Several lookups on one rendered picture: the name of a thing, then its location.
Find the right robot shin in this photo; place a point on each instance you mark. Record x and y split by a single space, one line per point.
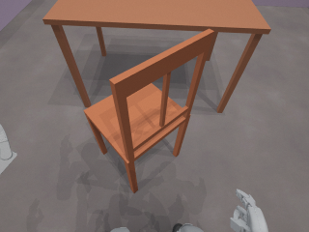
187 224

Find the right robot hand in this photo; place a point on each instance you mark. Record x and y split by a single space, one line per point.
253 219

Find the table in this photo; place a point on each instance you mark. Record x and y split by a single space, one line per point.
223 16

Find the chair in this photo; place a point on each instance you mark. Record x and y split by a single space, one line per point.
138 115

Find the left robot hand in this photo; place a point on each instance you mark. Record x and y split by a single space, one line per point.
6 155

